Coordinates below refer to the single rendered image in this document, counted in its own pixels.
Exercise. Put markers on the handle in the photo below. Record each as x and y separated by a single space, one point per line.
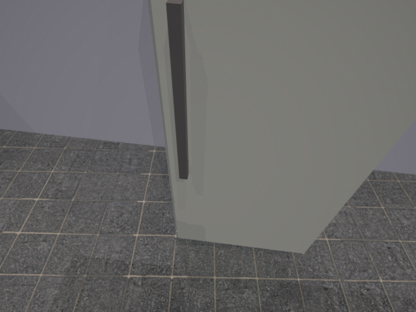
176 35

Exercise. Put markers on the fridge door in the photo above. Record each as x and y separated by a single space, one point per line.
291 104

